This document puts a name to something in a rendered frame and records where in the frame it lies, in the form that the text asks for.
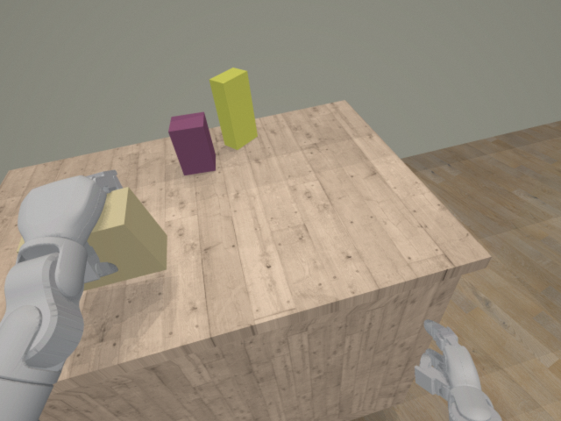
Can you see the robot left forearm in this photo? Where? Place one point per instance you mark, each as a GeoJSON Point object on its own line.
{"type": "Point", "coordinates": [42, 324]}

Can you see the table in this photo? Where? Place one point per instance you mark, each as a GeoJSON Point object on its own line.
{"type": "Point", "coordinates": [299, 276]}

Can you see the robot right hand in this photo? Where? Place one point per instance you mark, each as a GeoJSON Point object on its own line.
{"type": "Point", "coordinates": [452, 369]}

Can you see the robot right forearm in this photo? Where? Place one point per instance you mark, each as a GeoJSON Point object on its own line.
{"type": "Point", "coordinates": [466, 403]}

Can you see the robot left hand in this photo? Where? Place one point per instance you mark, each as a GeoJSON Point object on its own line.
{"type": "Point", "coordinates": [70, 209]}

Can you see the sponge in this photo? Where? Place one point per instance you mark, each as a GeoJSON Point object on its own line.
{"type": "Point", "coordinates": [127, 236]}

